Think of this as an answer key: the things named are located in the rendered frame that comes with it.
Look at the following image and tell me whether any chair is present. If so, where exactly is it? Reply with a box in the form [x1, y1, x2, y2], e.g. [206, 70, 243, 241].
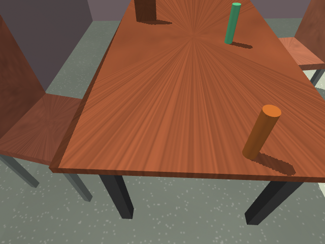
[279, 0, 325, 87]
[0, 15, 93, 202]

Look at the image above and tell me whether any table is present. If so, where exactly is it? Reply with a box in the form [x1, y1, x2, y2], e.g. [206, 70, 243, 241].
[49, 0, 325, 225]

